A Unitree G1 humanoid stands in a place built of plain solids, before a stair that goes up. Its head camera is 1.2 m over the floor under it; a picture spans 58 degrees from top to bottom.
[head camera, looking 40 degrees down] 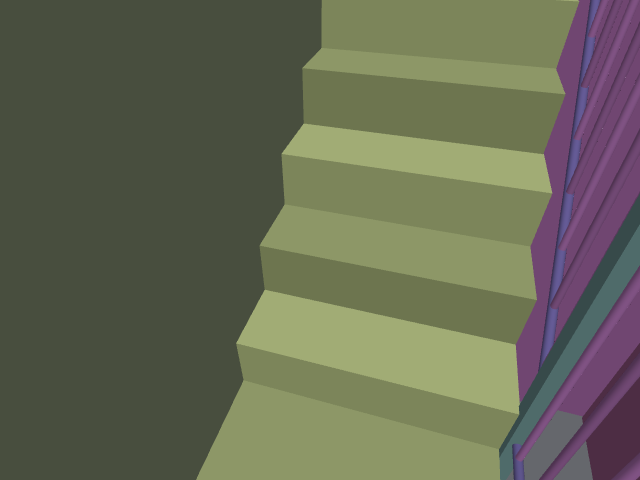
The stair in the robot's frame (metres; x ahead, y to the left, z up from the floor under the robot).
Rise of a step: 0.19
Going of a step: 0.22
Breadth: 0.76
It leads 16 degrees to the right of straight ahead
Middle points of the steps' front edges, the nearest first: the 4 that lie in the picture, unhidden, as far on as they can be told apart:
0.64 -0.13 0.19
0.85 -0.19 0.37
1.06 -0.25 0.56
1.27 -0.31 0.75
